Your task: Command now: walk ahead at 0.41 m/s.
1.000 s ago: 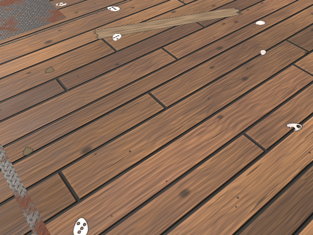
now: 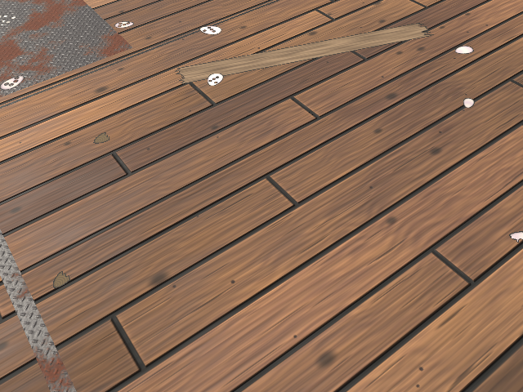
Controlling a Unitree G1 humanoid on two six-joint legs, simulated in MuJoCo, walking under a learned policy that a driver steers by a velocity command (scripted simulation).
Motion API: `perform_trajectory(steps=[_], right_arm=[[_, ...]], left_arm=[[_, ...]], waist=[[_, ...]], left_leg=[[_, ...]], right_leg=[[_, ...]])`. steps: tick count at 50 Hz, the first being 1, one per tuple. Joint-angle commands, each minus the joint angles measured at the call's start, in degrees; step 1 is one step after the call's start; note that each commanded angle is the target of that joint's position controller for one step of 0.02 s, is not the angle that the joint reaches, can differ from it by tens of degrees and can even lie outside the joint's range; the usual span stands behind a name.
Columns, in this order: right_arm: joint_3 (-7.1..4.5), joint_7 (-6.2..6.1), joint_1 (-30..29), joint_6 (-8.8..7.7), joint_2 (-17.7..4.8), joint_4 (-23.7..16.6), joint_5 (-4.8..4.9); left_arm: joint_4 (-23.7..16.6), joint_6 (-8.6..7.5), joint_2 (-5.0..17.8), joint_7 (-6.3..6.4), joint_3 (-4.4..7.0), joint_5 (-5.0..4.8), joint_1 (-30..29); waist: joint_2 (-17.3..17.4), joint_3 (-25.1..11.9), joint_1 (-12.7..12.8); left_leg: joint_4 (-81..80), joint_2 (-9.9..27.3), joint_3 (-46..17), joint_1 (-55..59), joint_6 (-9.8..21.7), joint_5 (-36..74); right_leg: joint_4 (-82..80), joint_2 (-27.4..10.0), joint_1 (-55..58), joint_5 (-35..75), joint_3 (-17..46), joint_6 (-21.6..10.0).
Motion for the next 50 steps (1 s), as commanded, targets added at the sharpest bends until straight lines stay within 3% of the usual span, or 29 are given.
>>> perform_trajectory(steps=[1,5,8,11,13,14,15,16,17,18,19,20,22,24,25,29,33,37,40,41,42,43,44,45,46,47,48,50], right_arm=[[-0.79,1.17,-6.2,-1.19,-2.9,-5.0,-0.75],[0.81,1.54,-16.2,-0.44,0.2,-8.9,-0.86],[1.01,1.97,-20.4,-0.21,-0.9,-10.6,-0.38],[0.59,2.63,-21.4,-0.39,-2.8,-11.7,-0.29],[-0.64,2.7,-16.2,-0.52,-5.3,-10.8,-0.47],[-1.85,2.42,-8.3,-0.36,-7.2,-8.5,-0.41],[-3.1,1.91,1.8,0.0,-9.3,-5.6,-0.23],[-4.27,1.47,9.9,0.23,-14.6,-3.8,-1.8],[-3.53,1.87,11.2,0.39,-13.0,-2.9,-1.66],[-2.22,2.1,6.1,0.01,-9.1,-3.2,-1.26],[-1.54,2.07,0.9,-0.34,-6.9,-4.3,-1.4],[-1.05,2.38,-3.5,-0.9,-5.6,-4.7,-1.92],[-0.42,2.82,-6.5,-1.61,-3.2,-4.5,-2.77],[-0.33,2.69,-4.9,-1.79,-3.3,-3.1,-2.44],[-0.49,2.32,-3.8,-1.87,-4.2,-2.6,-2.41],[-0.91,0.54,1.0,-1.36,-6.5,-1.1,-2.31],[-0.96,-0.2,5.5,-0.87,-7.5,0.3,-1.58],[-1.2,-0.31,9.9,0.28,-7.8,2.3,-1.23],[-1.76,-0.55,9.7,1.31,-8.8,2.7,-1.14],[-1.91,-0.58,8.5,1.58,-9.3,2.3,-1.17],[-1.74,-0.57,7.2,1.93,-9.0,1.9,-1.25],[-0.9,-0.6,7.1,1.99,-7.2,1.0,-1.8],[0.95,0.07,13.0,0.91,-1.3,-0.1,-2.22],[1.39,0.28,12.8,-0.61,-0.8,0.6,-1.62],[-0.24,0.54,7.3,-1.7,-6.8,-0.9,0.14],[-0.37,0.44,3.1,-2.19,-7.6,-2.2,0.74],[-0.58,0.08,1.0,-2.1,-7.1,-2.4,-0.04],[-0.89,-0.19,2.9,-0.55,-5.0,-1.9,-0.92]], left_arm=[[-1.7,0.14,5.0,0.32,-0.2,0.35,2.8],[-2.8,0.81,8.5,1.76,0.0,0.68,3.3],[-2.1,0.62,9.9,1.94,0.44,-0.06,6.1],[-1.8,0.9,10.0,1.93,0.93,-0.69,6.0],[-2.4,1.52,11.5,1.87,1.53,-0.23,4.5],[-2.8,2.1,11.5,1.85,1.59,0.17,3.5],[-3.5,2.45,10.7,1.82,1.2,0.63,3.1],[-4.9,1.98,4.6,1.27,-0.45,1.11,8.5],[-4.0,0.35,1.0,0.79,-1.65,0.05,10.5],[-5.7,-1.07,6.8,0.44,-0.04,-1.6,4.8],[-7.7,-1.73,9.0,0.54,0.45,-2.58,-0.7],[-8.2,-1.78,8.7,1.07,0.6,-2.01,-3.0],[-7.8,-0.23,7.0,1.67,1.1,-0.73,-1.1],[-8.0,1.03,5.3,1.82,1.05,-0.63,-0.8],[-8.9,1.38,5.6,1.91,1.18,-0.46,-2.6],[-12.6,1.19,6.5,1.67,1.48,0.49,-12.2],[-15.1,0.45,5.1,0.69,0.66,0.02,-20.8],[-17.7,0.02,5.4,-0.67,0.13,-0.51,-26.9],[-18.7,-0.47,7.4,-1.59,0.54,-0.71,-26.2],[-18.1,-0.61,8.7,-1.64,1.15,-0.71,-23.1],[-16.0,-0.68,10.7,-1.49,2.33,-0.63,-15.7],[-12.9,-0.65,14.1,-1.01,3.79,-0.25,-4.7],[-11.2,-0.19,20.0,-0.63,5.34,0.74,4.0],[-10.7,0.12,16.7,-0.69,4.25,0.2,5.1],[-11.2,0.05,13.1,-0.61,2.98,-0.16,0.9],[-12.7,0.05,11.1,-0.46,2.34,-0.04,-4.5],[-13.3,-0.06,9.3,-0.67,1.75,0.4,-8.4],[-13.2,-0.42,7.1,-1.04,1.1,1.15,-11.2]], waist=[[-6.8,5.4,0.4],[-6.1,8.0,2.0],[-7.5,9.2,2.6],[-7.2,9.2,0.8],[-8.6,4.1,-3.0],[-9.0,-0.9,-7.2],[-8.2,-6.8,-11.7],[3.9,-16.2,-10.3],[13.7,-23.7,-9.0],[9.4,-14.5,-8.6],[5.5,-6.9,-7.2],[0.3,-2.5,-4.9],[1.7,-0.9,-1.1],[1.9,0.5,-0.1],[1.6,1.7,-0.1],[0.0,4.0,-2.2],[0.1,4.8,-5.1],[0.1,6.2,-6.9],[1.6,4.8,-5.0],[2.8,2.6,-2.9],[2.9,-1.9,1.1],[1.6,-9.5,5.4],[-10.1,-19.2,4.5],[-15.4,-23.2,4.8],[-12.3,-15.2,4.7],[-9.1,-8.8,3.1],[-5.3,-4.3,1.3],[-6.7,-1.6,-2.3]], left_leg=[[-3.1,4.7,-1.0,-19.9,-0.7,6.9],[-20.4,2.5,2.5,-13.3,-3.0,15.4],[-28.0,0.9,3.2,-8.0,-2.3,19.6],[-32.3,0.7,1.8,-7.1,0.2,18.7],[-32.0,-1.8,3.3,1.2,2.2,15.8],[-31.6,-3.8,4.6,11.0,3.6,14.5],[-30.8,-2.4,2.8,25.6,5.4,14.1],[-32.2,12.3,-19.2,48.0,12.4,5.2],[-46.1,20.9,-44.6,53.0,17.6,-6.8],[-49.2,18.7,-41.3,45.4,14.4,-10.3],[-49.8,17.0,-32.0,35.9,12.3,-6.2],[-51.4,14.9,-24.4,26.2,11.2,1.7],[-54.0,11.0,-15.9,16.8,9.8,8.4],[-56.4,10.0,-12.4,13.3,10.7,10.3],[-57.5,10.0,-11.2,12.7,11.1,11.0],[-58.8,9.5,-8.2,16.3,10.6,14.3],[-58.6,7.8,-3.8,18.4,8.6,16.0],[-55.3,10.7,-3.9,27.1,8.5,18.1],[-50.4,13.1,-4.7,32.6,7.2,26.4],[-46.6,12.7,-4.1,33.0,6.5,35.6],[-38.1,10.5,-2.0,31.8,5.3,44.6],[-24.6,7.4,0.2,23.7,3.5,41.5],[-1.2,-1.0,3.5,-0.7,-1.1,20.3],[9.6,-5.9,-4.0,-11.0,-1.5,-13.9],[14.1,-2.0,-7.0,-16.6,-0.1,-12.3],[12.6,1.3,-4.9,-17.1,0.6,-7.0],[8.7,3.6,-3.8,-14.9,0.5,-2.4],[3.5,6.2,-4.1,-8.0,0.0,2.1]], right_leg=[[-13.3,-14.5,10.6,13.4,15.1,-8.0],[-16.1,-12.0,2.3,17.5,8.1,-8.0],[-17.8,-13.3,1.5,16.7,6.8,-7.9],[-14.8,-15.8,7.7,22.7,5.7,-6.6],[-7.0,-16.3,10.8,41.3,4.3,-5.2],[2.4,-14.7,9.8,50.1,2.6,-4.1],[15.3,-12.2,2.5,47.9,1.3,-2.4],[38.0,-5.1,-18.3,25.0,-0.4,0.4],[53.4,2.5,-28.3,-13.5,5.9,1.5],[59.0,-1.2,-34.4,-12.4,9.9,0.0],[58.6,-4.2,-35.7,-7.7,7.8,-1.2],[54.8,-7.1,-33.0,-2.5,6.7,-1.3],[49.1,-10.1,-25.9,1.7,7.2,-1.4],[45.4,-10.7,-25.2,2.2,6.3,-0.8],[43.1,-11.1,-27.0,3.9,6.1,-0.2],[28.9,-11.1,-34.8,16.2,5.4,2.0],[15.3,-8.1,-31.4,25.0,2.4,2.3],[9.2,-6.8,-33.3,21.9,2.3,1.4],[6.6,-5.5,-30.4,15.0,1.9,-0.7],[6.1,-3.8,-25.0,12.9,0.5,-1.7],[4.9,-1.9,-14.9,13.2,-1.2,-3.2],[7.3,-5.0,2.1,14.5,2.1,-6.0],[6.8,-20.3,27.2,7.5,26.5,-14.9],[-2.7,-25.1,31.6,2.2,44.1,-17.7],[-4.0,-22.7,25.7,-0.1,37.1,-14.4],[-5.2,-20.7,16.7,3.5,28.7,-12.4],[-7.5,-18.4,8.0,8.0,22.9,-11.5],[-11.3,-15.1,-1.5,11.5,16.6,-10.3]])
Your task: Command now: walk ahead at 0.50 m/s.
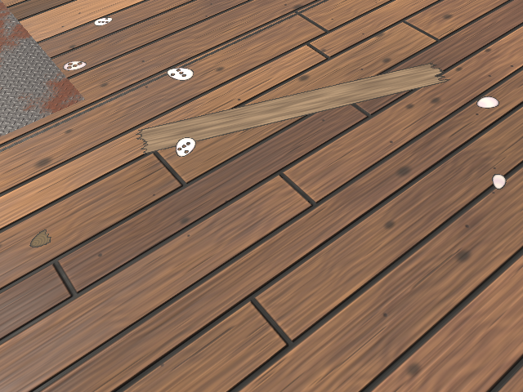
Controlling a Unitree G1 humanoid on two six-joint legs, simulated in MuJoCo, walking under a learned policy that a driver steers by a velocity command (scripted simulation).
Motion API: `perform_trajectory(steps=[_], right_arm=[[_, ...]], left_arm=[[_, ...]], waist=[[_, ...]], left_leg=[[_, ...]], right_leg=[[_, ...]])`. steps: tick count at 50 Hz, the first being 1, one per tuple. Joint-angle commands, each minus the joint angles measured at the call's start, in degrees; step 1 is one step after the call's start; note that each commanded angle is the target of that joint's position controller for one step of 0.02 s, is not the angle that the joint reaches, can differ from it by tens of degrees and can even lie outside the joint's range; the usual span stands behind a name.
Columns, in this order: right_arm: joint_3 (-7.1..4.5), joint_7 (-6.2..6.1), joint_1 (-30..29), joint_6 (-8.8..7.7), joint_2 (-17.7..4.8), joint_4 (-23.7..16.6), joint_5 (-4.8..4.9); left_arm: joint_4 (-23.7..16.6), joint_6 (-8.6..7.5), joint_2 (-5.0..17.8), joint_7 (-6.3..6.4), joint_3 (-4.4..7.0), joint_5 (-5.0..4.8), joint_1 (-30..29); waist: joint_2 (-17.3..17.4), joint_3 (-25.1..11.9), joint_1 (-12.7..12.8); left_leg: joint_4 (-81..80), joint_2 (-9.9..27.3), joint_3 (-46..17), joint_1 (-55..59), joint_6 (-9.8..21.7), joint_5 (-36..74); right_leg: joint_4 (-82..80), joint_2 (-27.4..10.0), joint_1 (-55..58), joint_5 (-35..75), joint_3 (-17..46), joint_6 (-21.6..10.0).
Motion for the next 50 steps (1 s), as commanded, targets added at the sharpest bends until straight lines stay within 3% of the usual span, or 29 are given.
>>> perform_trajectory(steps=[1,3,6,10,14,17,18,19,20,21,22,23,24,25,27,29,31,37,40,42,44,45,46,47,48,49,50], right_arm=[[-1.25,-0.37,1.4,0.34,-3.3,-3.2,-0.4],[-1.24,-0.57,-0.4,1.11,-2.9,-4.1,-0.75],[-1.28,-0.52,-6.8,1.04,-2.9,-6.3,-1.31],[-0.6,0.27,-15.1,0.49,-1.6,-8.3,-0.87],[-0.4,1.47,-20.2,0.11,-2.3,-10.5,-0.4],[-1.02,2.22,-18.3,-0.38,-4.4,-10.8,-0.34],[-1.73,2.2,-14.3,-0.49,-5.6,-9.8,-0.41],[-3.13,1.9,-5.4,-0.46,-7.9,-6.9,-0.54],[-4.47,1.38,5.1,-0.36,-12.0,-4.5,-1.15],[-5.46,1.5,9.3,0.03,-16.7,-3.0,-1.31],[-3.82,1.62,8.8,-0.03,-11.1,-3.4,-0.76],[-3.03,1.44,3.9,-0.33,-8.7,-4.3,-0.76],[-2.54,1.34,-0.7,-0.48,-7.2,-5.5,-1.14],[-2.08,1.49,-3.9,-0.63,-5.6,-5.8,-1.66],[-1.54,1.73,-5.2,-0.97,-3.7,-5.4,-2.28],[-1.83,1.48,-3.8,-1.25,-5.0,-4.5,-1.83],[-2.25,0.76,-2.0,-1.21,-6.6,-3.6,-1.74],[-2.18,-0.42,2.7,-0.42,-7.2,-1.6,-1.01],[-2.26,-0.45,6.3,0.23,-7.3,0.2,-0.66],[-2.46,-0.64,7.6,0.97,-7.5,1.1,-0.41],[-2.93,-0.93,6.7,1.51,-8.5,0.9,-0.22],[-3.15,-0.98,5.6,1.74,-9.2,0.6,-0.18],[-3.01,-0.98,4.2,1.92,-8.9,0.1,-0.14],[-2.25,-0.92,3.6,1.9,-6.8,-0.8,-0.62],[-0.68,-0.67,7.8,1.24,-1.3,-2.4,-1.31],[-0.05,-0.52,10.3,0.24,0.3,-1.9,-0.23],[-1.81,-0.51,6.2,-0.24,-6.1,-2.4,1.25]], left_arm=[[-1.6,-0.85,5.3,-0.19,0.9,0.43,1.3],[-0.6,-1.13,7.1,0.23,1.35,0.26,2.8],[0.6,-0.78,8.3,1.27,1.62,0.06,5.6],[1.9,-0.36,9.1,1.91,1.71,-0.61,9.3],[4.1,0.67,9.6,2.12,2.09,-1.14,13.0],[4.2,1.64,10.6,2.43,2.66,-1.23,12.0],[3.9,1.96,10.9,2.46,2.73,-1.2,10.7],[3.7,2.34,9.8,2.47,2.31,-0.95,10.2],[2.4,2.44,7.7,2.54,1.29,-0.01,11.2],[2.0,1.12,-0.2,1.82,-0.96,0.14,18.4],[2.6,-0.38,4.8,1.54,0.03,-1.1,15.5],[0.9,-1.34,8.5,1.34,1.03,-2.65,10.0],[0.1,-1.65,8.6,1.7,1.0,-2.65,6.6],[-0.1,-1.44,8.2,2.11,1.35,-1.7,4.9],[0.3,0.03,6.3,2.27,1.52,-1.13,6.9],[0.1,1.1,4.6,2.35,1.36,-0.94,6.7],[-1.4,1.46,4.7,2.46,1.46,-0.43,2.8],[-4.5,0.84,3.1,1.5,0.8,-0.62,-8.3],[-6.3,0.53,3.2,0.71,0.46,-0.95,-13.5],[-7.7,0.0,3.8,0.04,0.49,-1.08,-15.7],[-7.9,-0.61,5.5,-0.39,0.98,-1.14,-14.0],[-7.3,-0.88,6.6,-0.38,1.5,-1.14,-11.2],[-5.5,-1.08,8.3,-0.11,2.52,-1.0,-4.8],[-2.8,-1.23,11.6,0.45,3.92,-0.38,5.6],[-1.5,-1.0,17.1,1.03,5.33,0.78,14.1],[-0.8,-0.49,14.8,0.87,4.59,0.24,15.5],[-1.5,-0.42,10.3,0.99,3.2,-0.09,11.8]], waist=[[-6.3,-3.5,-0.7],[-5.5,-1.7,-1.2],[-4.5,-0.1,0.2],[-4.7,1.5,2.9],[-4.9,3.1,4.0],[-6.0,1.4,1.6],[-6.5,-1.0,-1.0],[-5.6,-6.3,-5.0],[-0.1,-14.7,-8.2],[15.6,-21.7,-4.6],[11.7,-22.2,-6.4],[8.6,-13.8,-5.8],[3.8,-9.5,-4.3],[1.5,-5.9,-2.7],[3.2,-4.7,0.2],[2.5,-3.2,1.0],[1.1,-1.5,0.4],[1.4,1.2,-2.8],[1.2,2.8,-4.7],[1.4,3.6,-4.5],[2.5,2.4,-2.6],[3.3,0.8,-0.7],[3.2,-2.9,2.9],[1.9,-10.4,7.0],[-8.7,-20.5,7.2],[-18.4,-26.6,6.6],[-12.7,-18.4,6.8]], left_leg=[[-1.7,5.7,-2.5,-9.9,-0.2,5.0],[-5.8,6.2,-1.9,-11.8,-1.4,8.2],[-16.6,6.2,-1.5,-15.5,-2.8,17.5],[-30.3,3.4,1.3,-12.1,-2.9,26.7],[-35.8,2.6,0.4,-13.9,-1.4,24.1],[-37.8,1.2,1.2,-9.5,0.9,17.6],[-38.6,-0.6,2.9,-3.1,1.9,16.3],[-39.0,-2.4,4.4,8.7,3.3,16.6],[-37.3,5.8,-4.9,26.1,6.6,17.4],[-44.0,18.6,-32.8,45.9,16.3,5.9],[-50.0,18.9,-40.4,46.1,15.8,-0.9],[-50.5,17.2,-32.1,39.4,13.0,0.7],[-51.4,15.2,-25.0,31.4,11.5,6.3],[-53.0,13.2,-19.8,23.8,10.7,12.0],[-56.2,10.8,-14.5,17.0,10.1,16.4],[-58.6,10.5,-11.4,14.5,10.9,19.0],[-60.2,10.6,-9.4,15.0,11.3,21.0],[-61.4,7.5,-2.2,16.8,8.5,21.2],[-59.7,9.1,-2.8,21.2,8.5,21.3],[-57.0,10.8,-4.5,24.9,8.4,23.1],[-53.8,12.1,-6.3,26.8,7.6,26.5],[-50.9,11.9,-6.6,26.5,7.0,31.7],[-44.3,9.7,-5.3,24.9,5.8,39.1],[-32.0,6.2,-3.2,17.7,3.9,36.8],[-10.1,-1.4,1.1,-2.6,-0.1,16.7],[2.7,-5.7,-3.3,-13.8,-1.1,-13.3],[8.0,-1.9,-6.6,-18.6,-0.5,-11.3]], right_leg=[[-16.6,-14.7,9.7,4.2,16.6,-9.8],[-18.5,-14.4,7.9,7.7,13.6,-10.7],[-19.7,-13.5,9.5,9.9,10.3,-10.0],[-20.1,-11.8,10.6,8.3,6.3,-8.1],[-17.1,-15.3,18.7,8.5,7.0,-7.5],[-12.2,-17.2,23.0,16.3,7.5,-6.0],[-7.3,-16.3,22.9,25.3,6.4,-5.1],[3.1,-13.2,20.5,31.5,4.1,-3.7],[20.3,-9.7,9.7,20.1,1.4,-1.7],[41.3,1.6,-14.1,-14.7,1.6,2.3],[49.3,0.4,-21.2,-24.9,10.1,1.6],[51.1,-2.6,-25.6,-21.0,9.9,0.4],[48.9,-5.9,-24.2,-15.4,8.3,0.1],[45.0,-7.9,-21.8,-11.7,7.7,0.3],[40.7,-9.8,-15.7,-8.2,8.1,0.5],[36.8,-10.5,-15.8,-6.5,7.4,1.3],[31.0,-10.7,-19.5,-1.6,7.1,2.5],[11.7,-8.0,-18.3,14.3,4.1,3.3],[7.0,-6.9,-18.7,13.6,3.8,3.0],[4.3,-6.3,-19.5,10.3,4.6,2.3],[2.1,-5.4,-15.6,6.8,4.9,1.3],[1.5,-4.1,-10.5,5.1,4.0,0.7],[0.0,-2.7,-1.0,5.2,2.6,-0.4],[2.7,-5.6,15.4,6.7,4.9,-2.7],[3.0,-20.4,39.0,3.3,23.9,-9.2],[-5.5,-27.3,44.7,-4.8,42.9,-13.7],[-7.5,-25.0,37.8,-9.8,37.3,-10.9]])
Over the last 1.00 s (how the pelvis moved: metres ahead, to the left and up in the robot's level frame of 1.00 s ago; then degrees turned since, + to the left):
0.56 0.00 -0.01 0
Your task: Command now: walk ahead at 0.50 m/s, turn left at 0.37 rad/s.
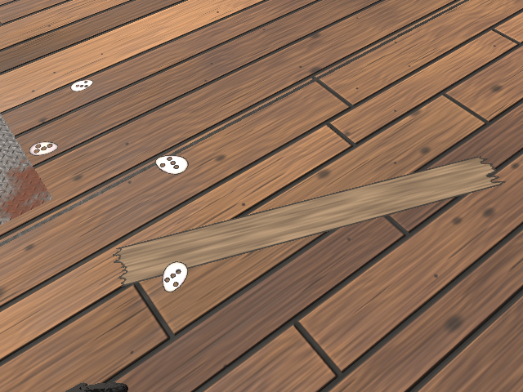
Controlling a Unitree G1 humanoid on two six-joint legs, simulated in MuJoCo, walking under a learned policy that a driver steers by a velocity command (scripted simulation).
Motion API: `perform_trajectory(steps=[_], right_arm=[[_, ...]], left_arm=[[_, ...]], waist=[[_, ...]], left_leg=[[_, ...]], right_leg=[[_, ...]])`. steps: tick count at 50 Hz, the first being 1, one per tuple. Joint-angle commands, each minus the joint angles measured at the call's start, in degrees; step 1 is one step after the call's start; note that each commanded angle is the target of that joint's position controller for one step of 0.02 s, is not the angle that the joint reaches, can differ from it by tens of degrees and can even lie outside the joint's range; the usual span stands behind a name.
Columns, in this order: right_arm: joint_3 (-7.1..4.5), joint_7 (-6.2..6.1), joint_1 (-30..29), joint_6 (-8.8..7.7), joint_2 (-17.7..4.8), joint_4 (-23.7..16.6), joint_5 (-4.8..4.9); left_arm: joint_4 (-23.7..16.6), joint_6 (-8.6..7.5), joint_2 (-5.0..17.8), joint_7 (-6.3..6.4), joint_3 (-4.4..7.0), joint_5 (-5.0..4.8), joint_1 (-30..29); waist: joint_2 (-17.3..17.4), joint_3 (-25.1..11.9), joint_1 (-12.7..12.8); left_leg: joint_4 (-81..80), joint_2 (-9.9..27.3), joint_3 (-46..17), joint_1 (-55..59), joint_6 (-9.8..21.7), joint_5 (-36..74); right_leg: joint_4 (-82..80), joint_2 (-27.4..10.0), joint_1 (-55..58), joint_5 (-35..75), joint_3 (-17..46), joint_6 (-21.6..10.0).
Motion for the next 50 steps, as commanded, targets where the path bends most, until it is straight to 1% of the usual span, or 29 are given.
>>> perform_trajectory(steps=[1,2,3,5,7,9,13,16,19,21,22,23,24,25,26,27,28,29,30,32,35,39,41,43,46,47,48,49,50], right_arm=[[-1.43,-0.07,-3.3,-2.19,-7.7,-6.0,1.76],[-1.59,-0.35,-5.0,-1.84,-6.9,-6.3,1.32],[-2.09,-0.55,-4.9,-1.08,-6.1,-6.1,0.8],[-2.0,-0.35,-3.2,0.57,-3.2,-6.2,0.82],[-2.14,-0.39,-4.8,1.61,-2.6,-7.6,0.59],[-2.33,-0.21,-7.2,1.92,-2.8,-8.9,0.15],[-1.77,1.31,-13.9,1.34,-2.0,-11.3,-0.19],[-1.13,2.44,-20.1,1.3,-1.4,-14.0,-0.28],[-1.14,3.45,-22.9,1.49,-2.3,-16.5,-0.11],[-1.99,3.8,-20.8,1.69,-4.1,-17.2,-0.06],[-2.92,3.77,-16.4,1.79,-5.8,-16.6,0.11],[-4.52,3.47,-8.0,1.77,-8.4,-14.6,0.35],[-6.84,2.32,1.8,2.16,-13.4,-12.0,0.46],[-7.78,1.76,0.9,1.88,-20.2,-11.8,0.93],[-6.32,2.1,3.1,0.97,-16.6,-13.9,-0.13],[-5.2,2.29,1.4,0.09,-12.8,-13.5,-0.76],[-4.6,2.18,-2.0,-0.45,-10.8,-14.0,-0.5],[-3.88,2.07,-6.9,-0.54,-8.4,-15.1,-0.41],[-3.28,1.81,-9.9,-0.63,-6.9,-16.3,-0.96],[-3.24,1.26,-10.3,-0.79,-7.5,-16.9,-0.94],[-3.74,0.04,-7.5,-0.99,-9.7,-16.2,-0.6],[-3.25,-0.43,-4.1,-0.79,-8.5,-14.6,-0.54],[-3.17,-0.25,-2.0,-0.88,-8.7,-13.4,-0.5],[-2.92,-0.44,-0.9,-0.54,-8.3,-12.4,-0.75],[-2.77,-0.91,-1.3,0.28,-8.6,-11.8,-1.49],[-2.76,-1.03,-2.8,0.43,-9.0,-12.1,-1.54],[-2.51,-1.12,-3.8,0.47,-8.8,-12.5,-1.56],[-1.75,-1.23,-2.3,0.26,-7.0,-13.8,-2.75],[-0.46,-0.7,6.8,-0.28,-3.0,-12.7,-2.66]], left_arm=[[1.5,0.39,8.4,0.92,2.34,-0.07,16.2],[1.4,0.23,6.7,0.78,1.78,0.12,12.4],[1.3,-0.07,5.2,0.68,1.37,0.47,9.8],[1.9,-0.32,4.9,0.65,1.49,0.86,8.1],[2.5,-0.64,6.4,1.07,2.02,0.99,8.5],[3.1,-0.6,7.4,1.69,2.43,1.16,9.5],[3.5,-0.02,9.0,2.57,2.87,0.86,11.1],[4.2,0.79,10.3,2.89,3.36,0.14,14.3],[4.7,2.04,11.5,2.81,3.92,-0.78,16.1],[4.1,2.81,13.1,2.91,4.4,-1.28,14.9],[3.8,3.29,13.9,2.96,4.59,-1.52,14.1],[3.4,3.74,13.9,2.97,4.47,-1.81,12.8],[2.5,3.54,12.5,3.08,3.84,-0.85,13.4],[-0.8,2.01,3.1,2.31,1.07,1.58,18.1],[-2.0,-0.74,6.2,1.52,1.13,-0.87,13.3],[-3.7,-2.15,9.1,1.05,1.87,-3.22,7.1],[-3.5,-2.84,8.6,1.25,1.65,-2.66,6.5],[-2.5,-2.78,9.0,1.71,2.06,-0.96,7.1],[-2.1,-2.05,9.9,1.79,2.63,-0.3,8.4],[-2.4,-0.49,9.0,1.74,2.8,0.21,8.9],[-4.3,0.46,6.9,1.93,2.11,0.89,4.2],[-5.7,0.04,4.7,0.76,0.9,0.32,-2.6],[-6.7,-0.23,5.2,0.25,0.79,-0.22,-5.3],[-7.2,-0.69,6.2,-0.32,0.82,0.21,-6.2],[-6.4,-1.4,7.6,-1.27,1.18,0.58,-3.0],[-5.1,-1.5,8.7,-1.34,1.67,0.69,1.3],[-3.3,-1.64,10.2,-1.34,2.31,1.09,7.1],[-2.5,-1.62,13.6,-1.26,2.85,1.96,13.3],[-2.0,-0.67,14.7,-1.27,2.69,1.9,15.1]], waist=[[-9.2,-11.7,8.9],[-6.1,-7.1,7.2],[-6.8,-4.5,5.3],[-7.4,-2.5,3.1],[-5.8,-0.9,2.4],[-4.6,0.1,2.5],[-3.5,1.6,4.3],[-2.4,3.5,6.6],[-3.1,4.1,6.8],[-5.0,1.4,4.4],[-5.8,-1.6,1.6],[-4.9,-5.9,-3.3],[-0.3,-11.2,-7.2],[15.6,-14.5,0.1],[9.4,-22.7,-2.9],[5.7,-15.0,-4.0],[2.4,-10.7,-1.8],[0.1,-7.5,0.9],[0.9,-6.4,3.1],[0.7,-5.3,4.6],[0.6,-2.9,3.6],[3.4,-1.3,0.0],[3.9,-0.1,-1.3],[4.1,0.7,-1.7],[5.2,-1.9,-0.1],[5.5,-4.2,2.4],[4.4,-7.9,5.6],[-1.8,-15.6,6.6],[-15.7,-23.6,3.5]], left_leg=[[25.9,4.0,-3.1,-34.6,1.6,1.0],[23.2,6.1,-2.4,-32.3,1.6,5.5],[20.3,7.8,-2.8,-29.5,1.6,8.5],[18.3,9.0,-2.6,-25.5,1.5,11.1],[16.2,9.3,-2.7,-27.5,0.9,14.6],[11.6,9.3,-3.2,-30.4,0.3,19.8],[-1.5,8.2,0.4,-29.5,0.1,29.6],[-7.7,7.5,3.2,-30.6,0.8,29.7],[-11.0,6.2,5.4,-31.0,2.5,24.0],[-11.6,2.9,8.6,-24.9,4.6,18.1],[-11.8,0.4,10.3,-18.6,5.9,15.7],[-15.6,-2.6,11.4,-6.9,7.9,18.4],[-17.6,-0.1,3.5,10.7,10.7,19.2],[-22.4,14.7,-28.2,28.8,20.9,12.4],[-32.5,19.6,-45.3,32.9,24.0,4.2],[-33.9,18.5,-37.9,29.2,20.6,8.8],[-33.1,16.2,-30.4,21.5,18.4,13.7],[-33.3,13.8,-24.2,12.7,16.8,19.5],[-34.3,12.2,-20.4,6.5,16.0,24.2],[-36.2,10.8,-17.5,1.0,16.0,29.0],[-37.4,8.9,-12.7,-2.2,15.3,33.1],[-37.6,5.8,-7.6,-4.2,11.5,27.8],[-37.4,7.2,-9.0,-2.5,11.2,24.9],[-33.6,8.5,-8.8,3.0,10.4,32.4],[-26.4,10.0,-8.1,9.3,8.1,46.9],[-21.8,8.9,-7.0,9.9,6.9,54.9],[-13.9,6.1,-4.7,9.0,4.9,58.4],[0.6,2.3,-2.8,-0.5,2.1,43.6],[21.5,-4.9,-0.2,-17.8,-3.1,-1.0]], right_leg=[[-14.9,-20.5,37.7,-10.3,28.2,-9.8],[-17.5,-18.2,29.3,-7.6,22.3,-8.6],[-19.8,-16.2,23.7,-5.3,17.3,-7.6],[-23.0,-14.9,17.6,-2.0,11.2,-7.5],[-24.7,-15.0,16.3,2.2,6.8,-8.2],[-25.3,-14.9,17.5,5.1,3.0,-8.4],[-25.8,-13.5,19.6,7.8,-4.2,-7.1],[-24.9,-14.9,24.5,8.8,-6.8,-6.8],[-21.0,-16.7,30.8,15.0,-8.5,-5.7],[-14.0,-16.9,32.8,32.8,-10.2,-4.5],[-6.9,-16.4,32.6,41.8,-11.0,-3.8],[4.6,-14.3,29.4,44.3,-12.6,-2.1],[21.4,-12.0,16.7,30.8,-12.8,0.9],[42.0,-0.5,-9.8,-22.3,-8.7,4.7],[49.1,2.4,-17.0,-28.2,5.8,3.8],[49.0,-0.3,-22.7,-22.8,7.0,2.0],[44.5,-3.0,-21.3,-17.6,7.1,0.9],[39.3,-5.1,-16.7,-14.3,7.3,1.0],[35.8,-6.4,-11.9,-12.1,7.8,1.3],[30.7,-6.4,-8.3,-10.4,7.1,2.8],[19.7,-5.0,-9.3,-1.7,5.7,5.1],[3.5,-2.3,-4.1,14.6,3.9,4.8],[0.5,-1.8,-3.7,16.8,4.1,4.1],[-2.6,-1.3,-5.9,15.7,3.7,2.4],[-4.4,0.4,-3.2,10.7,2.3,-0.8],[-5.5,2.0,2.1,10.8,1.1,-2.1],[-7.1,1.9,10.5,18.4,1.1,-3.7],[-2.1,-6.9,26.5,39.6,10.9,-7.9],[-1.8,-20.3,44.3,51.9,30.0,-19.4]])
Over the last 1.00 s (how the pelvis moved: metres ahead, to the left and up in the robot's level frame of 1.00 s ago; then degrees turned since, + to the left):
0.56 0.02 -0.01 4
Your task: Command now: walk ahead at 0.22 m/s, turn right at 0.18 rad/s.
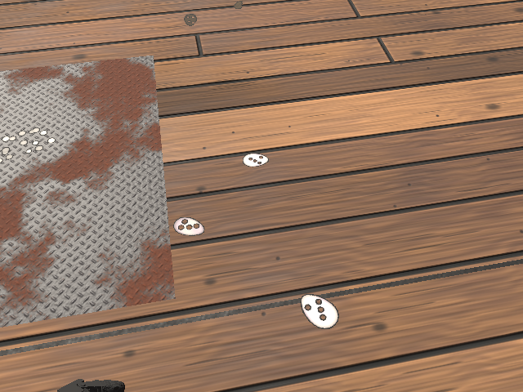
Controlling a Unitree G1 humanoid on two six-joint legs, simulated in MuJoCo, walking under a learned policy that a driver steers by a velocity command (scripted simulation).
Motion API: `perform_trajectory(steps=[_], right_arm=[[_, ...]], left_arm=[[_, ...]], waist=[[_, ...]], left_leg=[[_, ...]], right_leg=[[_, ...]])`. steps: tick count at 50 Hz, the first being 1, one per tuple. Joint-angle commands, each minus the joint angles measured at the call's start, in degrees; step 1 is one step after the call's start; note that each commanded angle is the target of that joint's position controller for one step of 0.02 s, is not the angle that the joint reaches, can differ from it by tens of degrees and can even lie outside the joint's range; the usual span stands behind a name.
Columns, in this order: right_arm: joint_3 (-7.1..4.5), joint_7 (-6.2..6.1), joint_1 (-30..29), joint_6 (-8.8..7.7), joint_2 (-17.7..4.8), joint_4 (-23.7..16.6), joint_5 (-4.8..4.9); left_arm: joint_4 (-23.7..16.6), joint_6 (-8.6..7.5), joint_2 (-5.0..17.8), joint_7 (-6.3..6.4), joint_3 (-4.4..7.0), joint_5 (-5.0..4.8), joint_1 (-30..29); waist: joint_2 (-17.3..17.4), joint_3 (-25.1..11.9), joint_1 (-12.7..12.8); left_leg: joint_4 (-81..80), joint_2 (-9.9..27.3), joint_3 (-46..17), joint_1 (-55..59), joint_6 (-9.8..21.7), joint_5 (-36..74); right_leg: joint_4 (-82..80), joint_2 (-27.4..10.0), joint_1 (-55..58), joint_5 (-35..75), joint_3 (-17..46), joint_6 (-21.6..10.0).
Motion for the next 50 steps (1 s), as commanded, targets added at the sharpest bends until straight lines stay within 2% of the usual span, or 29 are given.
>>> perform_trajectory(steps=[1,2,3,4,6,8,11,15,17,19,20,21,22,23,24,26,28,31,34,37,40,41,42,43,44,45,46,47,50], right_arm=[[-0.22,0.59,10.5,-1.21,-6.2,-2.3,-0.07],[-0.86,0.62,3.7,-0.91,-8.5,-4.3,1.09],[-0.95,0.15,-1.7,-0.35,-8.6,-5.7,1.07],[-1.2,-0.42,-4.2,0.38,-8.4,-6.5,0.59],[-1.19,-1.28,-3.3,1.63,-6.6,-7.3,0.24],[-0.73,-1.86,-2.0,1.88,-4.6,-7.1,0.27],[-0.7,-2.14,-3.4,2.07,-4.7,-7.3,0.19],[-0.64,-1.77,-7.6,2.17,-4.9,-8.7,0.44],[-0.74,-1.34,-8.3,1.41,-5.2,-9.2,0.69],[-1.01,-0.77,-6.0,0.42,-5.4,-8.6,0.98],[-1.5,-0.65,-4.6,0.1,-6.7,-8.4,0.84],[-2.35,-1.01,-3.1,0.21,-10.6,-8.8,-0.34],[-3.25,-0.98,-5.3,1.12,-14.5,-9.0,-2.36],[-2.61,-0.97,-7.0,0.97,-11.5,-10.4,-3.0],[-1.76,-1.18,-9.7,0.86,-8.4,-11.4,-2.2],[-1.23,-1.27,-12.6,0.94,-6.7,-11.9,-0.37],[-1.1,-1.51,-11.5,1.41,-6.8,-11.5,-0.36],[-1.76,-2.02,-8.2,2.26,-8.1,-10.8,-0.52],[-2.7,-1.74,-8.7,2.69,-10.3,-11.0,-0.17],[-3.25,-0.9,-8.8,2.66,-11.4,-10.8,0.64],[-3.41,-0.52,-10.1,2.48,-11.2,-10.3,2.29],[-2.98,-0.29,-7.1,2.23,-9.4,-8.9,2.19],[-2.1,0.02,-5.8,2.1,-6.3,-9.5,-0.01],[-1.12,-0.19,-9.4,1.93,-4.4,-13.1,-1.8],[-2.01,-0.59,-13.5,1.8,-7.6,-13.6,-0.69],[-2.46,-0.79,-14.1,2.05,-8.6,-13.3,0.56],[-2.72,-1.3,-12.8,2.34,-8.5,-12.2,0.43],[-2.95,-1.71,-12.0,2.71,-9.0,-11.7,-0.01],[-2.75,-1.29,-9.6,2.44,-7.5,-11.2,-0.04]], left_arm=[[0.6,1.19,10.0,-0.09,2.52,-1.59,15.4],[-1.2,2.01,9.5,0.17,2.41,-2.42,10.5],[-2.4,2.84,9.1,0.59,2.25,-2.14,7.3],[-3.0,3.44,9.2,1.03,2.19,-1.71,5.5],[-3.3,4.26,9.4,1.59,2.43,-0.89,4.6],[-3.8,4.9,9.9,2.06,2.86,-0.72,4.3],[-4.6,6.05,11.6,3.14,3.84,-1.61,5.0],[-5.4,7.58,11.2,3.88,4.01,-2.06,4.9],[-5.7,8.15,11.0,4.04,4.03,-2.06,5.6],[-6.4,8.8,10.7,4.29,3.88,-2.41,4.8],[-6.5,9.05,9.6,4.43,3.52,-2.58,5.7],[-6.9,9.11,6.5,4.37,2.62,-2.2,7.8],[-9.1,8.49,5.6,4.17,2.58,-2.44,8.2],[-8.4,7.78,10.6,3.92,3.89,-1.59,9.0],[-7.0,8.04,12.5,3.74,4.88,-2.2,10.5],[-5.4,9.63,11.0,4.32,4.92,-2.09,12.3],[-6.8,10.28,8.4,4.01,4.11,-2.48,10.7],[-10.2,10.13,6.6,3.41,3.23,-2.77,5.9],[-12.0,10.07,5.9,2.41,2.67,-2.5,4.8],[-12.9,10.48,7.2,1.71,3.19,-2.51,5.3],[-12.2,10.79,7.2,1.13,3.84,-2.48,9.3],[-11.5,10.76,8.6,1.61,4.53,-2.33,11.7],[-11.9,10.52,14.5,2.53,6.13,-2.35,13.8],[-13.5,9.84,19.0,2.65,6.52,-0.87,13.2],[-13.4,8.61,16.0,2.13,5.85,0.37,14.7],[-12.9,7.79,14.5,2.18,5.13,0.18,12.2],[-13.0,7.62,13.1,2.67,4.85,-0.96,8.8],[-13.4,7.85,11.5,3.05,4.17,-1.99,6.5],[-13.8,8.42,11.1,3.93,3.74,-1.46,5.7]], waist=[[-10.7,-26.2,5.0],[-6.7,-18.5,5.8],[-1.9,-13.0,5.8],[0.3,-9.1,5.0],[-2.8,-6.9,2.4],[-5.6,-7.5,1.6],[-5.9,-10.7,2.2],[-7.4,-8.5,3.5],[-8.3,-7.8,3.8],[-8.5,-7.4,1.9],[-7.6,-7.5,1.3],[0.2,-9.5,2.2],[16.5,-6.3,4.7],[14.4,-6.9,4.0],[10.1,-6.3,4.9],[7.4,-4.7,5.4],[8.2,-3.5,4.3],[10.4,-4.7,1.4],[11.3,-6.3,0.8],[12.0,-6.2,0.9],[11.0,-6.1,3.8],[7.5,-6.8,4.2],[-6.2,-7.9,3.4],[-18.1,-8.2,3.8],[-11.2,-11.8,8.1],[-8.7,-8.6,6.2],[-6.0,-6.9,4.4],[-6.3,-5.9,3.5],[-6.9,-7.3,2.2]], left_leg=[[37.0,-0.1,-2.4,-26.1,-4.5,-9.7],[39.0,2.3,-2.7,-30.5,-4.9,-6.6],[37.4,3.6,-1.2,-31.8,-5.0,-3.7],[34.7,4.8,-0.7,-31.1,-5.0,-1.4],[26.8,5.6,-0.6,-25.6,-4.6,0.6],[18.6,4.7,0.8,-22.4,-5.1,0.9],[11.7,3.7,0.4,-19.5,-6.1,7.5],[4.3,2.6,-0.2,-17.5,-6.2,10.9],[-0.8,2.1,-0.4,-16.2,-5.8,10.6],[-11.1,1.8,0.5,-10.9,-4.6,15.2],[-16.5,4.3,-0.4,-6.0,-3.3,18.3],[-19.3,15.6,-9.2,0.5,0.8,19.9],[-22.4,25.8,-22.8,-0.7,9.5,29.1],[-22.1,28.6,-24.7,-3.1,13.4,33.1],[-20.7,25.4,-18.6,-3.7,11.8,34.5],[-19.0,19.9,-9.5,-3.1,7.9,34.4],[-19.3,17.8,-4.1,-3.7,8.3,37.5],[-19.3,19.1,-2.2,1.5,9.8,37.9],[-18.8,20.6,0.3,0.6,10.2,38.4],[-17.7,21.9,1.6,-0.3,9.8,38.0],[-12.0,21.3,4.4,-2.6,6.1,35.1],[-6.8,19.3,7.4,-6.9,2.4,29.7],[8.1,13.8,13.2,-20.0,-3.4,12.1],[21.5,5.8,10.4,-34.9,-7.1,-12.3],[29.4,5.9,2.7,-35.0,-6.8,-11.9],[30.9,6.8,1.4,-35.2,-5.9,-7.0],[29.1,7.3,0.9,-35.3,-5.7,-2.0],[27.5,7.4,0.7,-34.5,-6.0,1.3],[25.6,5.2,1.5,-29.6,-6.9,7.1]], right_leg=[[-1.8,-22.6,46.7,35.6,35.4,-19.6],[-3.6,-20.1,40.4,25.0,30.9,-17.0],[-5.6,-17.7,32.7,18.9,26.9,-14.9],[-7.5,-16.5,25.1,15.6,24.8,-14.0],[-10.5,-13.0,16.0,10.0,22.3,-12.4],[-10.9,-11.0,12.6,11.2,19.8,-11.9],[-10.8,-10.2,11.7,5.8,20.1,-11.3],[-11.6,-8.6,9.3,-10.5,23.4,-9.2],[-10.3,-8.4,10.6,-11.1,25.8,-8.6],[-7.3,-7.1,10.6,-8.7,27.0,-6.9],[-4.5,-5.2,8.6,-10.0,26.1,-4.8],[5.2,-1.3,3.0,-20.8,21.1,-1.6],[16.6,7.4,-7.7,-32.5,8.7,1.4],[29.9,3.4,-8.1,-33.8,9.3,3.6],[35.3,2.6,-7.9,-30.4,9.4,4.5],[40.9,1.4,-9.4,-24.5,7.9,6.9],[40.8,0.8,-9.4,-21.5,5.4,8.4],[32.0,-1.3,-9.6,-19.8,3.5,9.5],[23.2,-2.7,-2.6,-20.4,1.1,8.6],[15.9,-2.0,2.8,-20.1,-1.7,6.8],[0.8,-0.3,11.5,-11.0,-3.8,2.8],[-4.8,0.1,18.8,-3.9,-1.7,0.8],[-6.7,-11.0,29.6,14.9,14.1,-3.4],[-4.9,-23.7,31.8,31.1,30.7,-15.6],[-7.0,-23.5,29.2,24.0,30.0,-19.0],[-7.5,-19.7,26.5,18.0,24.8,-15.7],[-7.5,-16.2,24.4,12.4,21.4,-12.2],[-7.6,-14.7,22.3,11.1,19.8,-10.6],[-7.8,-12.0,19.1,11.3,18.1,-10.4]])
Over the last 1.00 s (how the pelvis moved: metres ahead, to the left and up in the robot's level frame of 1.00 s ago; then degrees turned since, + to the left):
0.54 0.14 0.00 26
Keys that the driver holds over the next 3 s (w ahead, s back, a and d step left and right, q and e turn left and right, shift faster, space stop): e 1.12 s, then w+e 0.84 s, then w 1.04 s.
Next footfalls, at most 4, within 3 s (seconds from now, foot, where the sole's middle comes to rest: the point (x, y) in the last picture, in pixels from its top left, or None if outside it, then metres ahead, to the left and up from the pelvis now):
0.42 left None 0.20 0.12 -0.76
0.82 right None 0.09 -0.12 -0.76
1.28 left None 0.24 0.05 -0.76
1.74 right None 0.17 -0.36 -0.76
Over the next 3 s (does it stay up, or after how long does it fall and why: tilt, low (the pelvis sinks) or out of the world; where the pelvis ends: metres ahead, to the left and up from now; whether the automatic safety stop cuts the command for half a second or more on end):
stays up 0.40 -0.86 0.02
